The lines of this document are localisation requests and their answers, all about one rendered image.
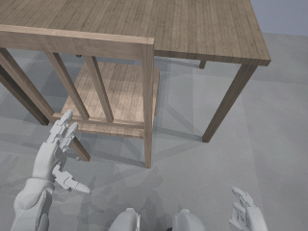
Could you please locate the right robot hand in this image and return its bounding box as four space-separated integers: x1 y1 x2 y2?
229 186 269 231

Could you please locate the robot left shin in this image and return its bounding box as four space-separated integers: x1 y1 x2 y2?
126 208 136 212

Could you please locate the table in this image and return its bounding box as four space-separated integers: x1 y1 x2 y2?
0 0 271 143

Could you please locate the chair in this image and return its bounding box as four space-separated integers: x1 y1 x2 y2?
0 24 160 168

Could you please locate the robot left forearm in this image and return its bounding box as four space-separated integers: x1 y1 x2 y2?
11 177 56 231

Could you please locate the left robot hand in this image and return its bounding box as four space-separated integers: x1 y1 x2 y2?
32 109 91 195

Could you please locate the left robot thigh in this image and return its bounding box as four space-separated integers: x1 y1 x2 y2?
108 211 141 231

